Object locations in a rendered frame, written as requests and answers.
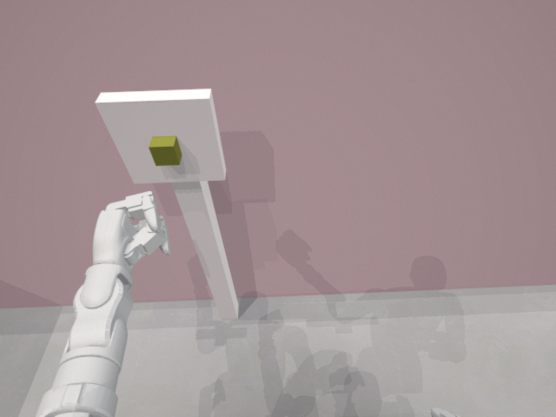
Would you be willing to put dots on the button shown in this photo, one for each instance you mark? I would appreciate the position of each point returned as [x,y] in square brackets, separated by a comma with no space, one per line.
[165,150]

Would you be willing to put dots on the left robot forearm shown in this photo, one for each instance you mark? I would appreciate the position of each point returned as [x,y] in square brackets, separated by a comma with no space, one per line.
[85,383]

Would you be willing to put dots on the left robot hand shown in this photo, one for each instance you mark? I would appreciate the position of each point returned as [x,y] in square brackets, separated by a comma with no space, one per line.
[117,240]

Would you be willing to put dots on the panel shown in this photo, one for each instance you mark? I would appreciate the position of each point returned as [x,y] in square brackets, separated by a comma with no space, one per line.
[132,119]

